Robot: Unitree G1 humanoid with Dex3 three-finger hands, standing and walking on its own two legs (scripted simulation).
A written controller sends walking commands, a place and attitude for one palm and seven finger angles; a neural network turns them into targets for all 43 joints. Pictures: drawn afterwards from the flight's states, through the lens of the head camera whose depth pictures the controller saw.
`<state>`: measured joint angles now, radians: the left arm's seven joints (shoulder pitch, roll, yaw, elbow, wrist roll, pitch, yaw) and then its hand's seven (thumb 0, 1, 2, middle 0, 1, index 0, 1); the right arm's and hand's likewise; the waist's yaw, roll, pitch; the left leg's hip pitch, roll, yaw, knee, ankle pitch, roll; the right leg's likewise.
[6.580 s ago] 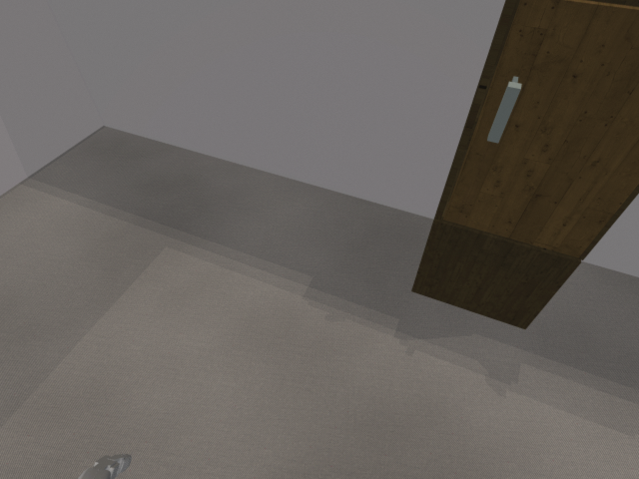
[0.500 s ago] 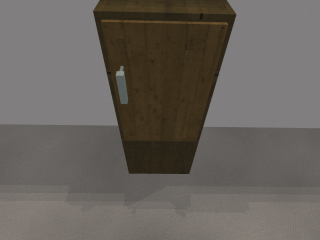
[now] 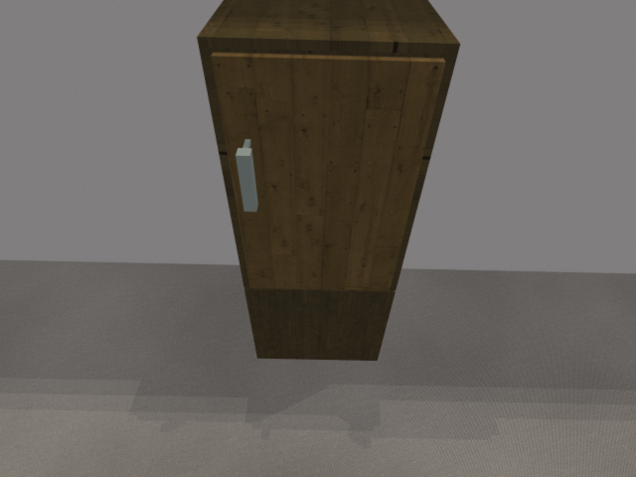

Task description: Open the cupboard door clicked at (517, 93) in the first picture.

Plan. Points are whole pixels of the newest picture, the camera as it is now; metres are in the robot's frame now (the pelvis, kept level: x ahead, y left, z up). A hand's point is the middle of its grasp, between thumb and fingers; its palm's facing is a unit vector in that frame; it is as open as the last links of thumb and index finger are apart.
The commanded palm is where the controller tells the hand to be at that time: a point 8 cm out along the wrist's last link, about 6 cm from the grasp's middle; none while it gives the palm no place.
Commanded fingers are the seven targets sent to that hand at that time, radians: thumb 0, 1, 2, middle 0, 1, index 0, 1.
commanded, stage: look again from close up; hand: left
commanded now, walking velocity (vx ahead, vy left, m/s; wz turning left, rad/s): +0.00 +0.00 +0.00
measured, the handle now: (249, 175) +0.63 +0.17 +0.05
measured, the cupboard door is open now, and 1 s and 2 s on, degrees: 0 0 0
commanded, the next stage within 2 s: shuffle to correct the standing spot in 0.26 s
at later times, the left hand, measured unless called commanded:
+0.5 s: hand out of the picture -0.04 +0.20 -0.17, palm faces +0.03 -0.98 -0.21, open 7.4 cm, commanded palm none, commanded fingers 0.00 0.90 0.90 -0.20 -0.30 -0.20 -0.30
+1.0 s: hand out of the picture -0.01 +0.17 -0.17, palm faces +0.04 -0.99 -0.12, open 7.4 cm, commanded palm none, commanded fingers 0.00 0.90 0.90 -0.20 -0.30 -0.20 -0.30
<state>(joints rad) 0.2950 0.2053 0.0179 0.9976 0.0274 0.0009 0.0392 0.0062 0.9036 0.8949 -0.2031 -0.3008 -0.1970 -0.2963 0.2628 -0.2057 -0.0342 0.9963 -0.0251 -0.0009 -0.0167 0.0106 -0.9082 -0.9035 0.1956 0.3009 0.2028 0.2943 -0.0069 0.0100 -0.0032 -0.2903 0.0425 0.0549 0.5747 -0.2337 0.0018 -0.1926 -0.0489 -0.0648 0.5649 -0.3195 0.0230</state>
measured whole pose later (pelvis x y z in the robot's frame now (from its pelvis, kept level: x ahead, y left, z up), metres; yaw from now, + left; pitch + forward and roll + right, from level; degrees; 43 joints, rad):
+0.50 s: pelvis -0.03 +0.02 +0.01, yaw +0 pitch -2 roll -1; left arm 0.37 0.19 0.01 1.03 0.04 0.02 0.03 0.01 0.90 0.89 -0.20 -0.30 -0.20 -0.30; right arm 0.31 -0.18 -0.02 1.05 -0.03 0.04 0.00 0.01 -0.90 -0.90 0.20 0.30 0.20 0.29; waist 0.00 0.00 -0.01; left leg -0.31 0.02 0.05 0.49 -0.21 0.02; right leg -0.21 -0.05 -0.06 0.50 -0.33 0.02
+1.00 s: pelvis +0.02 +0.01 +0.01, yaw -1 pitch +0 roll +0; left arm 0.39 0.12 0.05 1.07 0.05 0.03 -0.01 0.01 0.91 0.89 -0.20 -0.30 -0.20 -0.30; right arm 0.36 -0.11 -0.03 1.07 -0.03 -0.04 -0.03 0.01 -0.91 -0.90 0.20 0.30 0.20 0.29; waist 0.00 -0.04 -0.03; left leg -0.20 0.02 0.15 0.49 -0.29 0.04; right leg -0.49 -0.07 -0.05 0.99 -0.31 -0.01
